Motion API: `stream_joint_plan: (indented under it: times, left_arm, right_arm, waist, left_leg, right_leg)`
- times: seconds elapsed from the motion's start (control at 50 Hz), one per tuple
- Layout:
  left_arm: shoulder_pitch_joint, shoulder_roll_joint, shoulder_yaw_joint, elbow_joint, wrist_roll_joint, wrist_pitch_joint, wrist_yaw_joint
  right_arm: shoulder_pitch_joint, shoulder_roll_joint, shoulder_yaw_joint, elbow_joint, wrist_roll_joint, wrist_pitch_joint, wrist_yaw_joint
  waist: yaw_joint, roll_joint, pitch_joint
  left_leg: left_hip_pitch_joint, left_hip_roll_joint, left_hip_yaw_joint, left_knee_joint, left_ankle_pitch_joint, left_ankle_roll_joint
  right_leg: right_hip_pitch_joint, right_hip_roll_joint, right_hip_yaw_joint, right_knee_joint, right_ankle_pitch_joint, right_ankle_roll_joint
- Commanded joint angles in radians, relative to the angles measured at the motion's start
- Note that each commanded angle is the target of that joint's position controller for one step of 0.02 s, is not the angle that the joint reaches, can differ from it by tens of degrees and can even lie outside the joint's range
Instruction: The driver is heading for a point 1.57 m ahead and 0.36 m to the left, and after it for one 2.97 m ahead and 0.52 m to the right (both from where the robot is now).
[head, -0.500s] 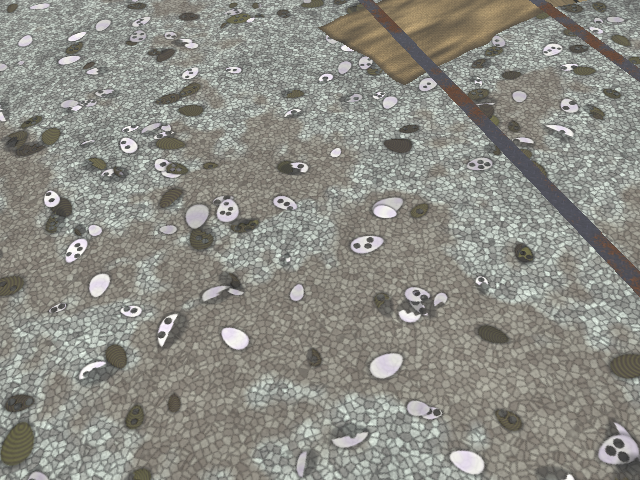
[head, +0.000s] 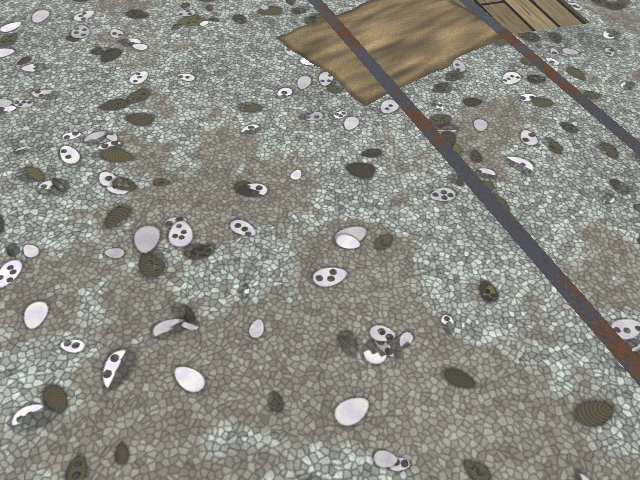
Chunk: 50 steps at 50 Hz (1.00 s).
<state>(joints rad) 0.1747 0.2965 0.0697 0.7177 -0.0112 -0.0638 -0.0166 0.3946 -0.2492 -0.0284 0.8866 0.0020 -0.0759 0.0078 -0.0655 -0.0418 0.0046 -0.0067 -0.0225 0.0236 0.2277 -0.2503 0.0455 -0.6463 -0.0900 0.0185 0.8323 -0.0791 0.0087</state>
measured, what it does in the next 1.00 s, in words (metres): walks ahead: right foot, then left foot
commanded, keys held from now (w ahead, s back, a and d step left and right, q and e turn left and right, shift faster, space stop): w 1.00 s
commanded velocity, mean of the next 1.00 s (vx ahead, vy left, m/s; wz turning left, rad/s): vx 0.49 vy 0.00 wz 0.00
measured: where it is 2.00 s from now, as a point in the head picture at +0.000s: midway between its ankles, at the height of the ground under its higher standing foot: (292, 248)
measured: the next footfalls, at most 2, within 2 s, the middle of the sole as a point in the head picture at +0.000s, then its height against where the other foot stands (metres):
right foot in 0.22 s outside the picture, level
left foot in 0.74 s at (250, 435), level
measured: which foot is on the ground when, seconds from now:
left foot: down 0.00-0.22, up 0.24-0.72, down 0.74-1.00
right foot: up 0.00-0.20, down 0.22-0.76, up 0.78-1.00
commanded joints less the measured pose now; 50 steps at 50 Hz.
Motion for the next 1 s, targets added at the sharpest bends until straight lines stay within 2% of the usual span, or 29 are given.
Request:
stream_joint_plan:
  times: [0.02,0.08,0.14,0.18,0.2,0.22,0.24,0.26,0.28,0.3,0.32,0.34,0.38,0.42,0.46,0.54,0.62,0.7,0.72,0.74,0.76,0.78,0.8,0.82,0.84,0.86,0.9,0.94,1.0]
  left_arm:
    - [-0.18,0.006,-0.013,-0.115,-0.005,-0.023,-0.012]
    - [-0.244,0.012,-0.015,-0.138,-0.012,-0.028,-0.03]
    - [-0.246,0.044,-0.008,-0.148,-0.013,-0.034,-0.042]
    - [-0.123,0.093,0.015,-0.118,-0.007,-0.032,-0.036]
    - [0.04,0.134,0.038,-0.068,-0.008,-0.027,-0.025]
    - [0.226,0.193,0.055,-0.029,0.001,-0.02,-0.011]
    - [0.267,0.276,0.067,-0.005,0.009,-0.022,-0.017]
    - [0.262,0.163,0.04,-0.006,0.002,-0.022,-0.016]
    - [0.179,0.131,0.026,-0.008,0.001,-0.023,-0.011]
    - [0.11,0.116,0.019,-0.014,0.003,-0.023,-0.01]
    - [0.061,0.093,0.013,-0.015,0.01,-0.025,-0.013]
    - [0.034,0.073,0.007,-0.016,0.022,-0.031,-0.014]
    - [0.022,0.07,0.008,-0.002,0.014,-0.044,-0.016]
    - [0.032,0.089,0.013,0.022,0.008,-0.054,-0.013]
    - [0.059,0.108,0.017,0.042,0.01,-0.052,-0.003]
    - [0.113,0.135,0.019,0.072,0.001,-0.04,0.008]
    - [0.193,0.156,0.023,0.12,-0.01,-0.022,0.012]
    - [0.19,0.176,0.031,0.141,-0.012,0.003,0.02]
    - [0.168,0.179,0.03,0.14,-0.011,0.01,0.022]
    - [0.17,0.151,0.019,0.136,-0.003,0.014,0.024]
    - [0.194,0.089,-0.008,0.109,0.027,0.012,0.027]
    - [0.321,-0.015,-0.034,0.106,0.007,-0.011,0.016]
    - [0.241,0.108,-0.01,0.118,-0.016,-0.03,0.01]
    - [0.146,0.145,0.002,0.089,-0.035,-0.041,0.006]
    - [0.101,0.13,-0.002,0.082,-0.027,-0.044,0.012]
    - [0.08,0.121,0.002,0.079,-0.01,-0.04,0.015]
    - [0.118,0.09,0.001,0.092,-0.005,-0.021,0.014]
    - [0.111,0.066,-0.004,0.092,0.0,-0.004,0.018]
    - [0.011,0.058,-0.006,0.059,0.011,-0.001,0.02]
  right_arm:
    - [-0.004,-0.186,-0.04,-0.05,0.006,-0.009,-0.013]
    - [0.039,-0.197,-0.044,-0.03,0.015,-0.001,-0.014]
    - [0.039,-0.21,-0.053,-0.019,0.022,0.01,-0.017]
    - [0.021,-0.235,-0.062,-0.022,0.019,0.02,-0.021]
    - [0.013,-0.223,-0.057,-0.026,0.014,0.028,-0.024]
    - [0.021,-0.184,-0.039,-0.051,-0.006,0.027,-0.027]
    - [0.173,-0.024,0.007,-0.068,-0.003,0.006,-0.014]
    - [0.089,-0.144,-0.02,-0.055,0.024,-0.019,-0.007]
    - [-0.027,-0.197,-0.037,-0.098,0.05,-0.033,-0.002]
    - [-0.085,-0.185,-0.033,-0.113,0.044,-0.04,-0.006]
    - [-0.107,-0.173,-0.036,-0.115,0.024,-0.039,-0.008]
    - [-0.08,-0.162,-0.039,-0.109,0.019,-0.029,-0.007]
    - [-0.045,-0.124,-0.033,-0.097,0.016,-0.006,-0.009]
    - [-0.088,-0.111,-0.03,-0.116,0.007,0.01,-0.013]
    - [-0.166,-0.109,-0.028,-0.143,-0.001,0.011,-0.014]
    - [-0.311,-0.085,-0.016,-0.178,0.002,-0.006,0.001]
    - [-0.419,-0.094,-0.014,-0.221,0.014,-0.015,0.022]
    - [-0.383,-0.134,-0.028,-0.23,0.014,-0.021,0.037]
    - [-0.292,-0.157,-0.043,-0.206,0.012,-0.022,0.035]
    - [-0.133,-0.206,-0.068,-0.159,0.009,-0.021,0.025]
    - [0.041,-0.286,-0.088,-0.132,0.001,-0.014,0.014]
    - [0.05,-0.328,-0.094,-0.116,-0.004,-0.012,0.024]
    - [0.025,-0.219,-0.067,-0.131,0.007,-0.014,0.026]
    - [-0.045,-0.186,-0.056,-0.142,0.006,-0.017,0.023]
    - [-0.109,-0.175,-0.051,-0.152,0.0,-0.017,0.023]
    - [-0.15,-0.15,-0.045,-0.156,-0.006,-0.018,0.025]
    - [-0.169,-0.132,-0.041,-0.153,-0.014,-0.028,0.025]
    - [-0.157,-0.145,-0.045,-0.136,-0.005,-0.037,0.023]
    - [-0.118,-0.169,-0.052,-0.109,-0.003,-0.032,0.009]
  waist:
    - [-0.024,0.133,0.087]
    - [-0.034,0.13,0.115]
    - [0.003,0.138,0.105]
    - [0.084,0.164,0.004]
    - [0.167,0.152,-0.101]
    - [0.232,0.066,-0.254]
    - [0.135,-0.243,-0.423]
    - [0.188,-0.169,-0.398]
    - [0.175,-0.125,-0.208]
    - [0.143,-0.027,-0.122]
    - [0.11,0.005,-0.06]
    - [0.072,-0.023,-0.05]
    - [0.041,-0.031,-0.039]
    - [0.035,-0.02,0.007]
    - [0.053,-0.006,0.039]
    - [0.107,0.005,0.063]
    - [0.145,0.003,0.078]
    - [0.098,-0.029,0.039]
    - [0.042,-0.031,-0.016]
    - [-0.027,-0.011,-0.125]
    - [-0.072,0.139,-0.288]
    - [0.01,0.397,-0.379]
    - [-0.035,0.245,-0.31]
    - [-0.026,0.185,-0.174]
    - [0.004,0.101,-0.105]
    - [0.028,0.088,-0.052]
    - [0.069,0.123,-0.051]
    - [0.08,0.112,-0.029]
    - [0.06,0.09,0.011]
  left_leg:
    - [-0.059,0.201,-0.103,-0.12,0.261,0.133]
    - [-0.016,0.243,-0.107,-0.11,0.264,0.137]
    - [0.077,0.286,-0.107,-0.045,0.412,0.117]
    - [0.107,0.274,-0.079,0.124,0.767,0.095]
    - [0.05,0.229,-0.042,0.316,0.858,0.068]
    - [-0.181,0.185,-0.026,0.617,0.586,0.038]
    - [-0.562,-0.022,-0.053,0.985,-0.221,-0.023]
    - [-0.669,0.001,-0.177,1.096,-0.313,-0.012]
    - [-0.742,0.053,-0.145,1.112,-0.239,0.0]
    - [-0.713,0.104,-0.117,1.066,-0.145,0.003]
    - [-0.678,0.135,-0.105,1.006,-0.086,-0.004]
    - [-0.613,0.163,-0.115,0.975,-0.044,-0.008]
    - [-0.562,0.175,-0.105,0.925,-0.023,-0.025]
    - [-0.595,0.186,-0.094,0.849,0.018,-0.049]
    - [-0.65,0.191,-0.09,0.736,0.128,-0.068]
    - [-0.606,0.148,-0.046,0.461,0.342,-0.068]
    - [-0.621,0.121,-0.046,0.339,0.342,-0.048]
    - [-0.541,0.083,-0.029,0.279,0.188,0.006]
    - [-0.409,0.05,0.004,0.253,0.178,0.029]
    - [-0.175,0.047,0.008,0.262,0.194,0.061]
    - [0.125,0.251,-0.23,0.294,0.229,0.124]
    - [0.388,0.417,-0.717,0.134,-0.031,0.277]
    - [0.344,0.392,-0.72,0.073,-0.162,0.24]
    - [0.219,0.362,-0.568,0.059,-0.12,0.2]
    - [0.088,0.325,-0.465,0.039,-0.003,0.184]
    - [-0.011,0.289,-0.386,0.012,0.098,0.179]
    - [-0.098,0.254,-0.304,-0.04,0.197,0.18]
    - [-0.134,0.246,-0.241,-0.075,0.268,0.194]
    - [-0.116,0.237,-0.179,-0.105,0.321,0.193]
  right_leg:
    - [-0.018,0.027,-0.043,-0.172,0.133,0.014]
    - [0.007,0.04,-0.037,-0.263,0.15,-0.005]
    - [0.039,0.052,-0.029,-0.316,0.073,-0.051]
    - [0.231,0.106,-0.069,-0.323,0.012,-0.095]
    - [0.457,0.124,-0.087,-0.338,0.031,-0.128]
    - [0.799,-0.041,0.094,-0.281,0.029,-0.185]
    - [1.123,-0.296,0.62,-0.397,-0.239,-0.359]
    - [1.073,-0.287,0.733,-0.526,-0.371,-0.337]
    - [0.929,-0.253,0.571,-0.548,-0.324,-0.288]
    - [0.775,-0.215,0.452,-0.569,-0.211,-0.265]
    - [0.649,-0.175,0.361,-0.596,-0.103,-0.255]
    - [0.572,-0.146,0.303,-0.625,-0.046,-0.249]
    - [0.492,-0.128,0.239,-0.68,-0.001,-0.265]
    - [0.438,-0.125,0.183,-0.719,0.029,-0.274]
    - [0.444,-0.115,0.144,-0.738,0.045,-0.272]
    - [0.464,-0.075,0.052,-0.737,0.066,-0.226]
    - [0.594,-0.128,0.061,-0.69,0.06,-0.215]
    - [0.717,-0.17,0.074,-0.568,0.253,-0.177]
    - [0.711,-0.141,0.046,-0.455,0.413,-0.158]
    - [0.637,-0.085,0.004,-0.256,0.458,-0.128]
    - [0.427,-0.013,-0.047,0.084,0.142,-0.088]
    - [0.048,0.167,0.014,0.367,-0.488,-0.038]
    - [-0.063,0.107,0.119,0.461,-0.498,-0.05]
    - [-0.11,0.058,0.093,0.455,-0.402,-0.065]
    - [-0.076,0.008,0.066,0.411,-0.309,-0.061]
    - [-0.044,-0.022,0.06,0.351,-0.251,-0.054]
    - [0.047,-0.049,0.063,0.299,-0.19,-0.04]
    - [0.037,-0.055,0.051,0.244,-0.156,-0.021]
    - [-0.042,-0.058,0.044,0.089,-0.021,0.007]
